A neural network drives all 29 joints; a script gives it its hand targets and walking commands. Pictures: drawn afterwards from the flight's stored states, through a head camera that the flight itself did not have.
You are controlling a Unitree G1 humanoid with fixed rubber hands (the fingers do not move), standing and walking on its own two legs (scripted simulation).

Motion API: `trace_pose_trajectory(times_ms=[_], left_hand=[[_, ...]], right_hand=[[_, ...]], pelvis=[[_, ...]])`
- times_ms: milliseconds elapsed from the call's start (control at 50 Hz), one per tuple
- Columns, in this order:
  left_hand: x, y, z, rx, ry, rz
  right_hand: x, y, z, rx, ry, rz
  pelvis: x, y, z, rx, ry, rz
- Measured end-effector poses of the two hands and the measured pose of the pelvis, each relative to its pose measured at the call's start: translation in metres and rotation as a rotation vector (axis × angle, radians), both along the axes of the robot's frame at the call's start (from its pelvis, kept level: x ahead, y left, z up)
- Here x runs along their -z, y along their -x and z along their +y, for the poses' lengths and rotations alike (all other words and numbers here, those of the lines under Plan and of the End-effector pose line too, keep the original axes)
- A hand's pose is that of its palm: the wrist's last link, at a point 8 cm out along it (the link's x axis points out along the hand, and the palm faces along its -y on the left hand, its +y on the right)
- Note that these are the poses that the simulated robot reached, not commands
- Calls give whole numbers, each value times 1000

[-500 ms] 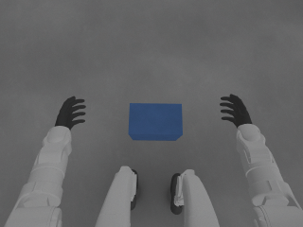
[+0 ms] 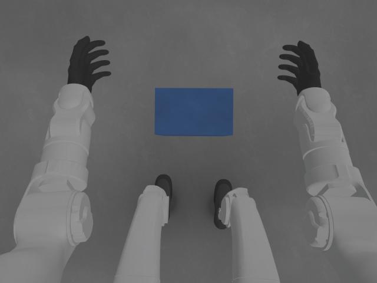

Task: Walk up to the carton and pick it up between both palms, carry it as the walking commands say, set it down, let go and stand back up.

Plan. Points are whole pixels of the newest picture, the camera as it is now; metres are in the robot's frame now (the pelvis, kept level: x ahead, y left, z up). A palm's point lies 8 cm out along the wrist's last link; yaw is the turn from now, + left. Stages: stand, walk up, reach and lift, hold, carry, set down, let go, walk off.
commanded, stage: reach and lift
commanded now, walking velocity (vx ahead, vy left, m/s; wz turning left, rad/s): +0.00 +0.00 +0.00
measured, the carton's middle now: (193, 115) +0.45 +0.01 -0.54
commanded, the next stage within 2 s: none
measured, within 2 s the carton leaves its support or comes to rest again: neither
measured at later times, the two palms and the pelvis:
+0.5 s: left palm (109, 100) +0.45 +0.22 -0.25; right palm (277, 105) +0.45 -0.20 -0.26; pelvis -0.06 +0.01 -0.12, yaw -1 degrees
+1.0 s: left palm (127, 105) +0.46 +0.21 -0.40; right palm (259, 110) +0.45 -0.20 -0.40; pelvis -0.05 +0.01 -0.22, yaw -1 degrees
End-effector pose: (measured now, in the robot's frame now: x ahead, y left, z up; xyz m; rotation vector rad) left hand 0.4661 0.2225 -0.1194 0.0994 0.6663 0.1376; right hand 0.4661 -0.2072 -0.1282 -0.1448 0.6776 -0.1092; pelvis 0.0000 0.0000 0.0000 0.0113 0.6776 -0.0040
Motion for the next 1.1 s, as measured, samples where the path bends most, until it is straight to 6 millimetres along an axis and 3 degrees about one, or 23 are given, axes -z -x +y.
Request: trace_pose_trajectory(times_ms=[120, 200, 380, 540, 880, 1100], left_hand=[[6, -2, 0, 10, 21, -6], [24, 6, 1, 13, 17, 17], [94, 25, 1, -4, -6, 30], [141, 7, -6, -65, 30, -9], [237, -7, -7, -92, 52, 34], [309, 17, -5, -97, 37, 93]], right_hand=[[0, -5, 2, 10, -2, -25], [10, -2, 3, 7, -10, -35], [85, 20, 7, 22, -33, 3], [139, 15, 8, 62, -24, -8], [230, 3, 10, 82, -29, 4], [302, 24, 9, 90, -45, 53]], pelvis=[[5, -1, 4, -2, 5, 48], [17, 5, 7, -1, 8, 85], [75, 37, 8, 2, 8, 130], [131, 61, 6, 7, 4, 91], [200, 48, 8, 12, 6, 113], [242, 57, 6, 16, 1, 49]])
